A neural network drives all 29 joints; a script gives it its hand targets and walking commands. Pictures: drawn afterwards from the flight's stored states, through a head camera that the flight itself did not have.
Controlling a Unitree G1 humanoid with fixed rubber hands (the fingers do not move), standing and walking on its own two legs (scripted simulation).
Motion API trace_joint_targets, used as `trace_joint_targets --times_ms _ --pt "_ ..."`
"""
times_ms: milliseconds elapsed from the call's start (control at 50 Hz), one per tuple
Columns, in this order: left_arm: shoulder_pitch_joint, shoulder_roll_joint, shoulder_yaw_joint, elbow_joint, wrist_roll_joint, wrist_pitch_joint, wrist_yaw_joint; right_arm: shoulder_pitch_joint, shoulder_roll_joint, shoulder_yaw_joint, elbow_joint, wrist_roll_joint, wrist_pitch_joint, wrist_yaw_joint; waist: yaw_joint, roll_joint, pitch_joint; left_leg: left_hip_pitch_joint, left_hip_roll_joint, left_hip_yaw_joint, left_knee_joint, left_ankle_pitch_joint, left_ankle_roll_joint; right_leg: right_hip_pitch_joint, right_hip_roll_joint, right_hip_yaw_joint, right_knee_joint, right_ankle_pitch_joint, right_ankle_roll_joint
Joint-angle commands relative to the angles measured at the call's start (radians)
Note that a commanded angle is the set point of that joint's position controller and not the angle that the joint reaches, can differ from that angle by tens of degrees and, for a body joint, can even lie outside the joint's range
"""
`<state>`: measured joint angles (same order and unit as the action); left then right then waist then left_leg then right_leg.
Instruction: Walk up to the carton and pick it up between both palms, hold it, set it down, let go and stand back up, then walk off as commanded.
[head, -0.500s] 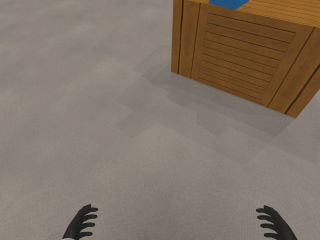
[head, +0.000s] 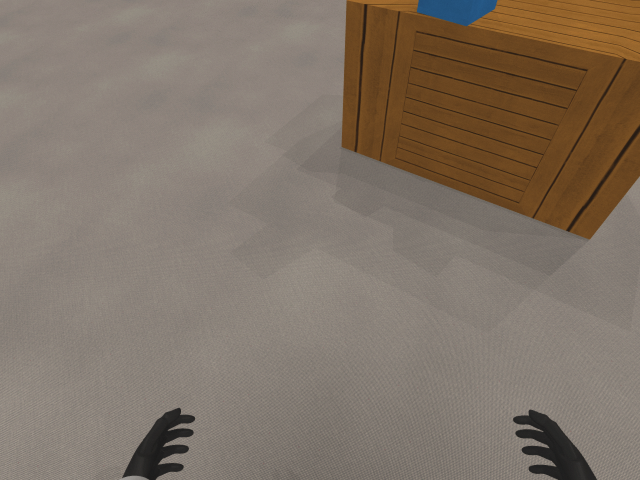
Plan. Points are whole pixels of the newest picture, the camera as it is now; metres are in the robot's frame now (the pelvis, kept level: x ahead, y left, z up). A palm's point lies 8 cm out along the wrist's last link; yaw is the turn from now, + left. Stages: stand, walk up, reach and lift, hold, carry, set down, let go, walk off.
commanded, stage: stand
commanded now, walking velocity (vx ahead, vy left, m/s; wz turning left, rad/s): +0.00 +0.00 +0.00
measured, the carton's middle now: out of the picture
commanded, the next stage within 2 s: walk up in 1.22 s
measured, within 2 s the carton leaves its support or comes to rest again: neither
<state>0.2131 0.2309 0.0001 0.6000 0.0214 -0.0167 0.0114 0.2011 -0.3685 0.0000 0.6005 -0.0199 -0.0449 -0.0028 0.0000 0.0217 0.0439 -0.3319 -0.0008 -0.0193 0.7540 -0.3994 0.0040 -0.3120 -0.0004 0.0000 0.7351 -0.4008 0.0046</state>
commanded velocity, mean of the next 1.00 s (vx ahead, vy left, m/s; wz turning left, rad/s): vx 0.00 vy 0.00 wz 0.00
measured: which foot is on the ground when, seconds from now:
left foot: down 0.00-1.00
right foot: down 0.00-1.00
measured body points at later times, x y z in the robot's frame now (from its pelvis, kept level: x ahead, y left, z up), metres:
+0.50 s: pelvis -0.02 +0.00 +0.00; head -0.01 +0.00 +0.45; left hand +0.14 +0.25 -0.09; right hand +0.15 -0.29 -0.07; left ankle +0.00 +0.12 -0.71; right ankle +0.00 -0.13 -0.71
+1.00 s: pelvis -0.02 -0.01 +0.00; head -0.02 -0.01 +0.45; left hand +0.14 +0.24 -0.08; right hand +0.13 -0.30 -0.08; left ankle +0.00 +0.12 -0.71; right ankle +0.00 -0.13 -0.71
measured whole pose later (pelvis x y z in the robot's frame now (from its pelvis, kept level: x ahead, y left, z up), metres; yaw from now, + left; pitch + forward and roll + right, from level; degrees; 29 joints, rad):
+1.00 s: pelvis -0.02 -0.01 +0.00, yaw +0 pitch -3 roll +0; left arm 0.21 0.25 0.00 0.60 0.02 -0.02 0.00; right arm 0.20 -0.38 0.00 0.65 -0.02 -0.04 0.00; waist 0.00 0.01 0.04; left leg -0.33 0.00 -0.02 0.74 -0.36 0.00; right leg -0.32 0.00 0.00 0.74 -0.37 0.00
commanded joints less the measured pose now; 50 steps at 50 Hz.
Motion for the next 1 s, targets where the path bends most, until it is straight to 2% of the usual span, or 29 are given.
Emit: trace_joint_targets --times_ms 0,20,40,60,80,100,140,160,200,240,300,320,340,380,400,420,440,500,520,540,560,660,680,720,760,780,820,860,980 --pt "-0.082 0.307 0.106 0.005 -0.009 -0.039 0.002 -0.046 -0.185 -0.077 0.009 -0.001 -0.02 -0.005 0.006 -0.064 -0.092 0.025 0.083 -0.09 -0.146 0.295 0.078 0.017 -0.076 0.074 -0.115 0.253 -0.069" --pt "-0.061 0.297 0.102 0.005 -0.006 -0.04 0.004 -0.038 -0.193 -0.081 0.007 0.001 -0.024 -0.008 0.012 -0.06 -0.11 0.038 0.082 -0.09 -0.136 0.286 0.074 0.032 -0.082 0.086 -0.119 0.267 -0.078" --pt "-0.067 0.307 0.104 0.011 -0.007 -0.039 0.002 -0.04 -0.186 -0.08 0.006 -0.001 -0.023 -0.008 -0.001 -0.072 -0.105 0.049 0.088 -0.092 -0.141 0.32 0.074 0.021 -0.087 0.09 -0.117 0.288 -0.076" --pt "-0.077 0.302 0.103 0.0 -0.008 -0.037 0.004 -0.046 -0.188 -0.08 0.003 -0.003 -0.021 -0.005 0.013 -0.087 -0.096 0.043 0.087 -0.09 -0.148 0.301 0.074 0.015 -0.074 0.07 -0.112 0.27 -0.071" --pt "-0.09 0.293 0.1 -0.003 -0.009 -0.035 0.006 -0.059 -0.173 -0.075 0.002 0.003 -0.021 -0.002 0.012 -0.075 -0.083 0.035 0.094 -0.107 -0.157 0.295 0.087 0.009 -0.072 0.07 -0.11 0.271 -0.069" --pt "-0.07 0.285 0.094 -0.003 -0.013 -0.038 0.004 -0.042 -0.166 -0.07 -0.002 0.008 -0.025 -0.004 0.007 -0.062 -0.102 0.05 0.089 -0.099 -0.136 0.302 0.084 0.014 -0.079 0.091 -0.118 0.276 -0.079" --pt "-0.067 0.286 0.094 0.01 -0.01 -0.042 0.0 -0.049 -0.186 -0.076 0.012 -0.001 -0.023 -0.007 0.007 -0.037 -0.104 0.034 0.097 -0.105 -0.157 0.271 0.087 0.023 -0.073 0.082 -0.123 0.259 -0.068" --pt "-0.072 0.29 0.093 0.009 -0.015 -0.035 0.003 -0.05 -0.188 -0.076 0.006 -0.004 -0.024 -0.005 0.002 -0.064 -0.08 0.028 0.098 -0.109 -0.168 0.239 0.087 0.014 -0.075 0.086 -0.123 0.247 -0.078" --pt "-0.083 0.297 0.092 0.008 -0.007 -0.042 0.002 -0.047 -0.182 -0.071 0.015 0.005 -0.027 -0.004 0.004 -0.075 -0.08 0.02 0.092 -0.1 -0.166 0.265 0.075 0.016 -0.078 0.095 -0.133 0.253 -0.08" --pt "-0.065 0.296 0.094 0.013 -0.016 -0.036 0.001 -0.061 -0.193 -0.08 0.014 -0.001 -0.025 -0.001 0.014 -0.041 -0.082 0.002 0.1 -0.117 -0.17 0.234 0.091 0.029 -0.078 0.09 -0.126 0.217 -0.077" --pt "-0.09 0.296 0.09 0.014 -0.009 -0.04 0.0 -0.038 -0.17 -0.068 0.018 0.008 -0.022 -0.002 -0.005 -0.092 -0.07 0.018 0.079 -0.091 -0.152 0.229 0.069 0.01 -0.083 0.104 -0.154 0.197 -0.082" --pt "-0.085 0.305 0.096 0.011 -0.008 -0.042 -0.001 -0.036 -0.179 -0.071 0.023 -0.001 -0.021 -0.007 0.001 -0.046 -0.061 0.016 0.088 -0.105 -0.169 0.215 0.076 -0.006 -0.081 0.103 -0.149 0.192 -0.076" --pt "-0.082 0.294 0.091 0.013 -0.011 -0.04 -0.003 -0.052 -0.197 -0.077 0.022 0.002 -0.02 -0.005 0.004 -0.078 -0.067 0.009 0.088 -0.104 -0.174 0.199 0.078 -0.004 -0.07 0.09 -0.148 0.179 -0.078" --pt "-0.069 0.299 0.094 0.011 -0.015 -0.043 -0.004 -0.057 -0.195 -0.074 0.02 -0.005 -0.019 -0.002 0.018 -0.057 -0.055 0.017 0.09 -0.113 -0.189 0.178 0.079 -0.015 -0.068 0.084 -0.146 0.15 -0.069" --pt "-0.087 0.296 0.094 0.019 -0.01 -0.036 -0.003 -0.056 -0.206 -0.074 0.025 -0.001 -0.019 0.003 0.004 -0.065 -0.05 -0.001 0.098 -0.125 -0.187 0.178 0.078 -0.008 -0.068 0.092 -0.15 0.167 -0.073" --pt "-0.068 0.304 0.094 0.012 -0.015 -0.034 -0.004 -0.058 -0.207 -0.079 0.025 0.001 -0.02 0.001 0.008 -0.024 -0.043 -0.003 0.098 -0.131 -0.204 0.145 0.076 -0.018 -0.071 0.087 -0.148 0.16 -0.073" --pt "-0.064 0.287 0.096 0.018 -0.007 -0.04 -0.003 -0.07 -0.19 -0.075 0.028 -0.001 -0.021 0.002 0.014 -0.04 -0.075 0.002 0.096 -0.11 -0.201 0.151 0.076 0.008 -0.072 0.09 -0.151 0.136 -0.074" --pt "-0.085 0.301 0.094 0.029 -0.005 -0.037 0.0 -0.064 -0.204 -0.077 0.031 0.003 -0.022 0.002 0.003 -0.067 -0.059 -0.011 0.088 -0.113 -0.195 0.152 0.073 0.007 -0.071 0.092 -0.167 0.143 -0.073" --pt "-0.072 0.311 0.098 0.026 -0.007 -0.038 -0.005 -0.069 -0.204 -0.079 0.026 -0.002 -0.017 0.0 0.014 -0.058 -0.061 -0.007 0.081 -0.11 -0.201 0.156 0.07 0.004 -0.072 0.087 -0.168 0.123 -0.073" --pt "-0.079 0.306 0.097 0.025 -0.003 -0.037 -0.004 -0.061 -0.2 -0.075 0.028 0.003 -0.017 -0.001 0.002 -0.059 -0.026 -0.027 0.086 -0.112 -0.203 0.149 0.072 0.004 -0.067 0.09 -0.178 0.14 -0.073" --pt "-0.072 0.313 0.096 0.022 -0.009 -0.04 -0.004 -0.044 -0.206 -0.075 0.039 0.003 -0.016 0.0 0.009 -0.065 -0.036 -0.006 0.084 -0.111 -0.194 0.178 0.07 -0.003 -0.078 0.095 -0.173 0.145 -0.074" --pt "-0.082 0.3 0.089 0.023 -0.009 -0.036 -0.004 -0.056 -0.186 -0.072 0.037 -0.002 -0.016 -0.003 0.005 -0.066 -0.031 -0.016 0.083 -0.112 -0.2 0.111 0.074 -0.013 -0.087 0.112 -0.192 0.103 -0.075" --pt "-0.093 0.299 0.088 0.023 -0.007 -0.036 -0.004 -0.054 -0.185 -0.065 0.036 0.0 -0.021 0.001 -0.005 -0.052 -0.035 0.0 0.088 -0.111 -0.198 0.125 0.072 -0.022 -0.082 0.117 -0.187 0.112 -0.083" --pt "-0.093 0.304 0.088 0.028 -0.005 -0.042 -0.004 -0.058 -0.186 -0.067 0.046 0.003 -0.017 0.004 0.002 -0.078 -0.053 0.009 0.088 -0.111 -0.21 0.116 0.069 -0.016 -0.083 0.111 -0.19 0.1 -0.079" --pt "-0.087 0.318 0.093 0.033 -0.004 -0.041 -0.002 -0.052 -0.189 -0.068 0.049 0.003 -0.014 0.006 -0.005 -0.073 -0.022 -0.016 0.086 -0.123 -0.208 0.084 0.072 -0.03 -0.083 0.118 -0.202 0.06 -0.074" --pt "-0.078 0.322 0.092 0.031 -0.006 -0.04 -0.003 -0.048 -0.19 -0.071 0.046 0.0 -0.018 0.003 -0.009 -0.05 -0.023 0.013 0.08 -0.114 -0.204 0.104 0.065 -0.044 -0.086 0.12 -0.206 0.056 -0.075" --pt "-0.076 0.3 0.088 0.033 -0.01 -0.041 -0.006 -0.056 -0.207 -0.077 0.046 0.0 -0.019 0.001 0.007 -0.055 -0.03 -0.01 0.09 -0.136 -0.211 0.099 0.078 -0.016 -0.074 0.114 -0.189 0.125 -0.076" --pt "-0.073 0.288 0.082 0.032 -0.009 -0.041 -0.006 -0.066 -0.214 -0.076 0.046 0.001 -0.018 0.002 -0.004 -0.088 -0.059 0.009 0.091 -0.112 -0.193 0.156 0.071 -0.003 -0.077 0.103 -0.187 0.161 -0.077" --pt "-0.079 0.307 0.091 0.031 -0.015 -0.042 -0.005 -0.051 -0.205 -0.071 0.057 0.005 -0.019 0.004 0.0 -0.059 -0.081 0.027 0.087 -0.103 -0.174 0.207 0.071 0.01 -0.084 0.108 -0.176 0.193 -0.076"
